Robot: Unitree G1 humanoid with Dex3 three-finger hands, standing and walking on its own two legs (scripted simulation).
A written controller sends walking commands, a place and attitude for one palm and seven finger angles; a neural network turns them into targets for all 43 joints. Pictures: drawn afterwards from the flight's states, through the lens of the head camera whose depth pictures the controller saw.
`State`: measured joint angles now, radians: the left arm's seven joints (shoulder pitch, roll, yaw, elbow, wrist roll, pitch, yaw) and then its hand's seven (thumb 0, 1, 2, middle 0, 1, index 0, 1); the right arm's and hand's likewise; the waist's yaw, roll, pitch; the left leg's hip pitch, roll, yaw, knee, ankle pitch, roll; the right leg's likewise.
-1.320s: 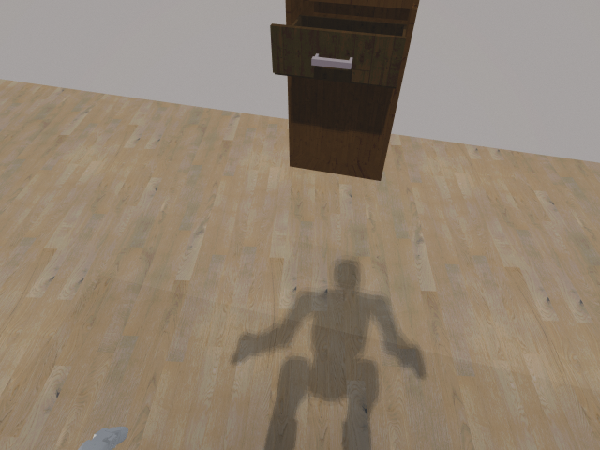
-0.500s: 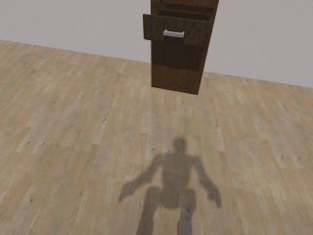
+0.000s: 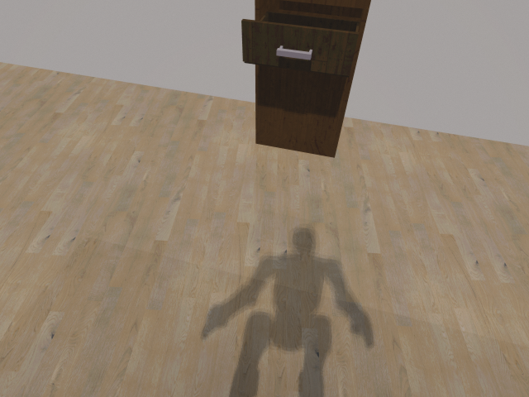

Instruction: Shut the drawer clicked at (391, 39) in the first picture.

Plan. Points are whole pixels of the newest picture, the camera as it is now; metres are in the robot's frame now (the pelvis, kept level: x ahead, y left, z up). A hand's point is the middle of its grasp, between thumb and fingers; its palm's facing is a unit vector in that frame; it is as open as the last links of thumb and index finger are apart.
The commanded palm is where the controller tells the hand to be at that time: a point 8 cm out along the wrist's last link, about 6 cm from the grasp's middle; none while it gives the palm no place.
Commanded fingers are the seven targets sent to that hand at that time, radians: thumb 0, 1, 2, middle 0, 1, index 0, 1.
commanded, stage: look at it before walking up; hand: left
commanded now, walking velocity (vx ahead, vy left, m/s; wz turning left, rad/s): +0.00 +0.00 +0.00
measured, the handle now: (294, 51) +1.31 -0.05 -0.05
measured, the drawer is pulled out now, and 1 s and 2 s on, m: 0.28 0.28 0.28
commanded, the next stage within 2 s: walk to a spot facing it in 0.12 s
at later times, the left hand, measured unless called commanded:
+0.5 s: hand out of the picture +0.05 +0.21 -0.19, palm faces -0.02 -0.98 -0.20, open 7.4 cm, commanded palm none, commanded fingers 0.00 0.90 0.90 -0.20 -0.30 -0.20 -0.30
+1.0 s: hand (219, 307) +0.33 +0.12 -0.19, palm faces -0.14 -0.97 -0.19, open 7.4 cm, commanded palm none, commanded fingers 0.00 0.90 0.90 -0.20 -0.30 -0.20 -0.30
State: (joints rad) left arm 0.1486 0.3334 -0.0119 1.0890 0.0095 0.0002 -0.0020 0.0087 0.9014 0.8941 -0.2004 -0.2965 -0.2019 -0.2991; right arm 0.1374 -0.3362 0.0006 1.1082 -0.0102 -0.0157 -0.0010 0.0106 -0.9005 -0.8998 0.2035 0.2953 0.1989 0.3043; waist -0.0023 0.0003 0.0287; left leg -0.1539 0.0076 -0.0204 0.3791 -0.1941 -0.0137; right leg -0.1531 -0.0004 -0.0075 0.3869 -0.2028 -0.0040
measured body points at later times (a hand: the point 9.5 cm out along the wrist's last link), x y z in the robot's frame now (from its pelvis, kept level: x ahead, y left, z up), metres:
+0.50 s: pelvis +0.05 +0.01 -0.01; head +0.04 +0.02 +0.44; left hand +0.05 +0.26 -0.17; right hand +0.06 -0.25 -0.16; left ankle +0.01 +0.13 -0.75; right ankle +0.01 -0.12 -0.75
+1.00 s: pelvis +0.23 -0.05 -0.02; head +0.25 -0.05 +0.43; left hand +0.34 +0.17 -0.17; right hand +0.14 -0.27 -0.17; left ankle +0.19 +0.08 -0.65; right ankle +0.26 -0.15 -0.75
